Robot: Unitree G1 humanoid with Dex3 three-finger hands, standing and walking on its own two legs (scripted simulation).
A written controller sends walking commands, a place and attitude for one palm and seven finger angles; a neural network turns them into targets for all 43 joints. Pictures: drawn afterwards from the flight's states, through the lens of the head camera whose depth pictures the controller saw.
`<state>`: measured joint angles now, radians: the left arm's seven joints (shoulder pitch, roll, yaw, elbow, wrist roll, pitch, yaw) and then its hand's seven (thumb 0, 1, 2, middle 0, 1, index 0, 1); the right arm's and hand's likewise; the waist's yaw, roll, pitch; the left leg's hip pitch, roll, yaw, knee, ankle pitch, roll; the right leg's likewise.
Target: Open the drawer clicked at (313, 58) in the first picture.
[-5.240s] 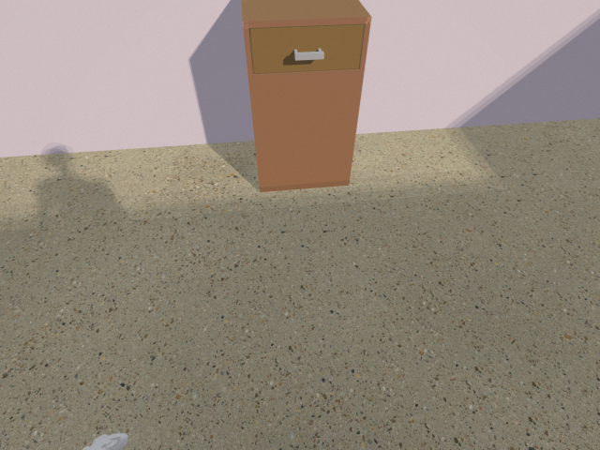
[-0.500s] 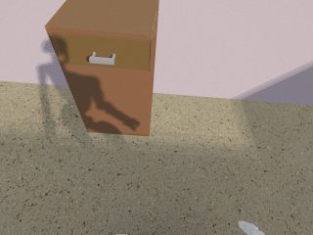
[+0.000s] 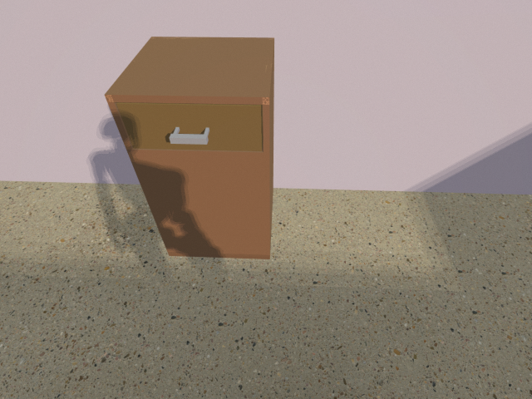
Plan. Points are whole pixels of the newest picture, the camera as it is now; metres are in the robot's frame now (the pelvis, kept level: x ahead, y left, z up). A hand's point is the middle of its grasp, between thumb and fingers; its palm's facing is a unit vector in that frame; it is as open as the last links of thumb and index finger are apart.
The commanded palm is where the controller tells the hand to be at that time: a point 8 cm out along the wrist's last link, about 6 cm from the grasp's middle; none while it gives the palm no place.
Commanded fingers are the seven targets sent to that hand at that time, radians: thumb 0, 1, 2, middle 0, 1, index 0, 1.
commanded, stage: take the last steps up to it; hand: left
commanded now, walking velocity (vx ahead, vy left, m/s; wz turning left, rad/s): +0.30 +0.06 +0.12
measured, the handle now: (190, 134) +0.83 +0.25 -0.07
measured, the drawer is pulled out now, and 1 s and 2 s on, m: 0.00 0.00 0.00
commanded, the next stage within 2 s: come to a stop and stand still in 0.86 s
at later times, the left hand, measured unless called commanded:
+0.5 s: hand out of the picture -0.02 +0.18 -0.18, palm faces +0.23 -0.97 -0.12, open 7.3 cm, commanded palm none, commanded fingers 0.00 0.90 0.90 -0.20 -0.30 -0.20 -0.30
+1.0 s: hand (152, 281) +0.39 +0.27 -0.16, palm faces -0.01 -0.98 -0.22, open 7.3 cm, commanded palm none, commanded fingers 0.00 0.90 0.90 -0.20 -0.30 -0.20 -0.30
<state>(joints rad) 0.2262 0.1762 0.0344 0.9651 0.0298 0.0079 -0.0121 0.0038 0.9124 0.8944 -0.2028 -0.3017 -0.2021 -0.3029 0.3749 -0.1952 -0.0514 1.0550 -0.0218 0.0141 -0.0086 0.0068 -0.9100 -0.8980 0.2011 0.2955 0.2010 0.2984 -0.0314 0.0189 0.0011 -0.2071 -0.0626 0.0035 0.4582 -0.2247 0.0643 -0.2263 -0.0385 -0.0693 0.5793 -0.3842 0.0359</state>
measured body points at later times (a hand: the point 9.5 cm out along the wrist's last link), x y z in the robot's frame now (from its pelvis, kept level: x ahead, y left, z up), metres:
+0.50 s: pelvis +0.13 +0.07 -0.02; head +0.15 +0.08 +0.43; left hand -0.03 +0.24 -0.16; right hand +0.23 -0.16 -0.16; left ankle +0.20 +0.19 -0.74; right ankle +0.00 -0.11 -0.74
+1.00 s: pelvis +0.28 +0.09 -0.01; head +0.29 +0.07 +0.44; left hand +0.39 +0.32 -0.14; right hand +0.22 -0.12 -0.18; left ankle +0.20 +0.19 -0.74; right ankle +0.36 -0.01 -0.74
